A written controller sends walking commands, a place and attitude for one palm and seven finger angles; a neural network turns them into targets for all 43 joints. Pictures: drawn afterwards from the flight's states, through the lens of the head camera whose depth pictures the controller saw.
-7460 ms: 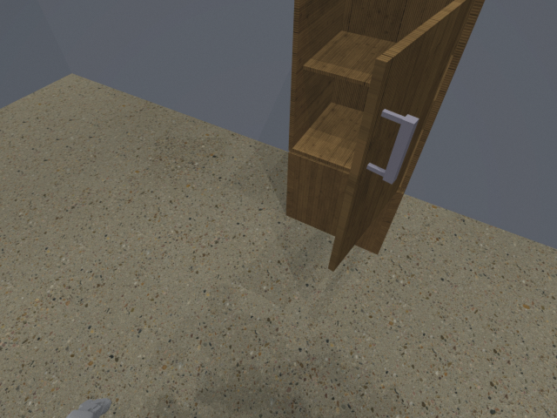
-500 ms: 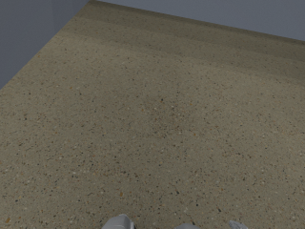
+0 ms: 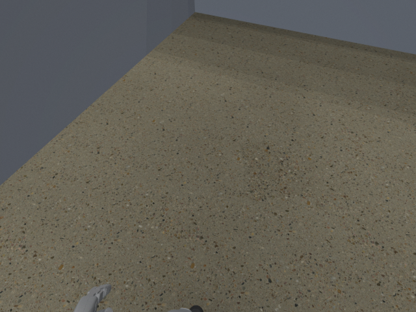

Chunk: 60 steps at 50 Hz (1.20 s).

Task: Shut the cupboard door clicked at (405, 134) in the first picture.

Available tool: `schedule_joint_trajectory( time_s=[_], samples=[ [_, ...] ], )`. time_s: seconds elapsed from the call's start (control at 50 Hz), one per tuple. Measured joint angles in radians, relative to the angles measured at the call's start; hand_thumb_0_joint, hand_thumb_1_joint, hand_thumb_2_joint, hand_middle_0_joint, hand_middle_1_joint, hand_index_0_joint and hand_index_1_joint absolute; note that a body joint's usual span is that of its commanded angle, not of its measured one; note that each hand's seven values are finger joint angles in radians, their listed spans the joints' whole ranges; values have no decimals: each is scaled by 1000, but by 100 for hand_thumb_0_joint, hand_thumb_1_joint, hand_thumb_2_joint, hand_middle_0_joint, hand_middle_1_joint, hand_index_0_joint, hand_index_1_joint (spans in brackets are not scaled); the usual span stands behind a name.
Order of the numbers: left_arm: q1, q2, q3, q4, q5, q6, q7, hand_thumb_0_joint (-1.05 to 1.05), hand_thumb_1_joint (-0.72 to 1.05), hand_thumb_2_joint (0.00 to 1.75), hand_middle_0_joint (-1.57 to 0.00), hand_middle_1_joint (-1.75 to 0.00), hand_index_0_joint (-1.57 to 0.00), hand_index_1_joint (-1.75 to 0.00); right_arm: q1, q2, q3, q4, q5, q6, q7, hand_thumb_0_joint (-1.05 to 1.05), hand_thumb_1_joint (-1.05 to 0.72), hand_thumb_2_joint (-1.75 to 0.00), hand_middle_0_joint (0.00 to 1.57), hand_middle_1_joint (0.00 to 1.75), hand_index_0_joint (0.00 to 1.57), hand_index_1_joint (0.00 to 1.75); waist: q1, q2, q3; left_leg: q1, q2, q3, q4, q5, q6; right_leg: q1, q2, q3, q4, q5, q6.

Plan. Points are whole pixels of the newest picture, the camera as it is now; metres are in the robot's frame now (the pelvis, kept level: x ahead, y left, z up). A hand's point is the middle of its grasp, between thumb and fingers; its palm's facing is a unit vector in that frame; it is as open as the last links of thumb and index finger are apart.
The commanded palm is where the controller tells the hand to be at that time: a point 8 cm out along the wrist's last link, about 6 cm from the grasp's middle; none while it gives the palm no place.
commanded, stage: walk to a spot facing it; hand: left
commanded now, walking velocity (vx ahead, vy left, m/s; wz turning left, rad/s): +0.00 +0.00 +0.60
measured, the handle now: out of the picture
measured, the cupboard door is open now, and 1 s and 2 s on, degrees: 81 81 81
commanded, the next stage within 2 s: none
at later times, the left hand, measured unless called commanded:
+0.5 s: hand out of the picture -0.07 +0.23 -0.18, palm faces +0.37 -0.89 -0.26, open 7.4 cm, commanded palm none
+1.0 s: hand out of the picture +0.01 +0.23 -0.13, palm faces +0.57 -0.76 -0.30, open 7.4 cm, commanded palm none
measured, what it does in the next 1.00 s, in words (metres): steps on the spot, turning left: left foot, then right foot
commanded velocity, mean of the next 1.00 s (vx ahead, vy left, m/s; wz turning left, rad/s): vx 0.00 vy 0.00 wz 0.60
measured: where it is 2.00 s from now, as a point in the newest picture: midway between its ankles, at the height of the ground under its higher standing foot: outside the picture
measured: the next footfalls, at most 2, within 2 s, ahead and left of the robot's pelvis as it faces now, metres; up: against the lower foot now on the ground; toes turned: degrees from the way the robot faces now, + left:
left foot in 0.44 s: -0.01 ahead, +0.13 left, +0.00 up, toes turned +23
right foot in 0.92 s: +0.12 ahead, -0.07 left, +0.00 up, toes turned +32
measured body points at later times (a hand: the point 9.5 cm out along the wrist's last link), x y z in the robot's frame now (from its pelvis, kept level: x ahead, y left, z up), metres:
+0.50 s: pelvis -0.01 +0.02 -0.01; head +0.04 +0.06 +0.44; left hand -0.09 +0.28 -0.16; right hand +0.21 -0.18 -0.13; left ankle -0.05 +0.12 -0.73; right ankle -0.02 -0.13 -0.70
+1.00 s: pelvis +0.02 -0.01 +0.00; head +0.07 -0.02 +0.45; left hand -0.02 +0.27 -0.11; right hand +0.22 -0.20 -0.16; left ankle -0.07 +0.09 -0.68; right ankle +0.09 -0.09 -0.73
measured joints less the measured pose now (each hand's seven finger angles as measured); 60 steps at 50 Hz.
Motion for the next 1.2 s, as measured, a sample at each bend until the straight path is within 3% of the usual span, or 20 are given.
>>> schedule_joint_trajectory(
  time_s=[0.04,0.08,0.12,0.18,0.3,0.4,0.44,0.46,0.5,0.54,0.6,0.68,0.8,0.9,0.92,0.94,0.98,1.06,1.12,1.2],
  samples=[
    [22,-13,-10,7,9,-4,5,0,91,90,-20,-30,-20,-30,2,-13,-14,6,2,9,-3,0,-91,-90,20,30,20,30,9,14,4,-63,-4,11,171,-184,-40,13,-1,-21,-27,67,-32],
    [51,-23,-18,21,9,4,8,0,91,90,-21,-30,-20,-30,7,-24,-21,11,-2,20,-2,0,-91,-90,20,30,20,30,13,16,2,-124,4,51,398,-283,-58,33,-15,-45,-33,70,-45],
    [75,-27,-21,37,8,2,9,0,91,90,-21,-30,-20,-30,7,-32,-20,10,-3,21,6,0,-91,-90,20,30,20,30,12,12,8,-157,35,87,571,-270,-76,60,-29,-65,-61,76,-47],
    [94,-30,-25,53,9,-10,8,1,91,90,-21,-30,-20,-30,3,-38,-15,9,-1,18,11,0,-91,-90,20,30,20,30,9,-1,27,-157,88,114,675,-250,-101,84,-53,-102,-78,78,-47],
    [117,-35,-34,59,17,-25,2,1,90,90,-21,-30,-20,-30,-47,-45,2,29,2,33,11,0,-91,-90,19,30,20,30,34,-23,62,-63,152,145,556,-310,-117,95,-105,-182,-50,50,-35],
    [136,-13,-26,70,21,-17,-2,0,90,90,-21,-30,-20,-30,-119,-40,22,14,9,21,12,0,-91,-90,19,30,20,30,70,-50,81,59,152,205,301,-328,-92,77,-150,-238,15,10,-5],
    [149,6,-18,77,16,-11,-5,0,90,90,-21,-30,-20,-30,-139,-39,29,-9,8,3,13,0,-91,-90,19,30,20,30,77,-62,77,130,139,231,145,-228,-72,53,-173,-258,81,-23,13],
    [150,19,-12,81,11,-6,-7,0,90,90,-21,-30,-20,-30,-151,-36,29,-19,6,-10,13,0,-91,-90,19,30,20,30,79,-75,79,140,126,236,117,-225,-34,17,-191,-245,156,-37,19],
    [132,44,-2,93,8,17,-3,1,90,90,-21,-30,-20,-30,-171,-26,36,-36,11,-32,10,0,-91,-90,19,30,20,30,87,-94,93,127,114,227,155,-253,3,-75,-180,-154,363,-140,36],
    [110,56,7,100,6,34,1,1,91,90,-21,-30,-20,-30,-170,-19,41,-48,11,-43,0,0,-91,-90,20,30,20,30,83,-83,89,132,116,198,147,-255,10,-148,-144,-95,514,-158,48],
    [74,66,16,83,7,31,-6,1,91,90,-20,-30,-20,-30,-156,-10,46,-50,8,-44,-9,0,-91,-90,20,30,20,30,79,-70,79,159,110,155,88,-217,7,-218,-120,-50,590,-82,59],
    [33,67,16,44,9,20,-11,1,91,90,-20,-30,-20,-30,-132,0,50,-43,7,-38,-7,0,-91,-90,20,30,20,30,73,-61,63,183,94,110,28,-180,9,-251,-105,-16,552,-9,70],
    [-18,49,6,7,6,15,-8,1,91,90,-20,-30,-20,-30,-85,12,45,-36,2,-32,-3,0,-90,-90,20,30,20,30,42,-41,49,180,72,43,18,-167,-4,-209,-64,2,386,-30,71],
    [-34,22,-11,-24,-3,-6,-8,1,91,90,-20,-30,-20,-30,-42,0,29,-21,3,-16,-4,0,-90,-90,20,30,20,30,18,-10,39,139,51,-16,84,-194,-35,-83,-17,-13,107,52,53],
    [-29,18,-16,-32,0,-17,-8,0,91,90,-20,-30,-20,-30,-31,-5,25,-20,7,-14,-4,0,-90,-90,20,30,20,30,19,-5,33,119,42,-25,119,-210,-42,-53,-17,-20,35,99,24],
    [-28,7,-20,-32,5,-26,-5,0,91,90,-20,-30,-20,-30,-30,-14,18,-14,10,-10,-5,0,-90,-90,20,30,20,30,19,12,38,90,43,-25,192,-279,-50,-53,-13,-35,41,104,-13],
    [-18,-12,-31,-30,8,-29,-3,0,91,90,-21,-30,-20,-30,-22,-28,6,-5,7,3,-6,0,-90,-90,20,30,20,30,11,27,45,18,38,12,405,-388,-59,-42,-29,-67,57,83,-50],
    [18,-34,-40,-12,11,-22,1,0,91,90,-21,-30,-20,-30,-10,-46,-4,15,2,18,7,0,-91,-90,20,30,20,30,7,29,48,-72,80,93,699,-330,-85,11,-62,-119,7,89,-55],
    [40,-37,-40,7,14,-20,3,0,90,90,-21,-30,-20,-30,-9,-46,-3,24,2,26,14,0,-91,-90,20,30,20,30,8,14,51,-77,117,119,718,-296,-101,35,-86,-156,-21,97,-53],
    [66,-30,-37,28,18,-20,2,0,90,90,-21,-30,-20,-30,-24,-40,4,36,3,33,17,0,-91,-90,20,30,20,30,23,-9,59,-39,150,143,605,-318,-111,49,-115,-207,-33,97,-46]
  ],
)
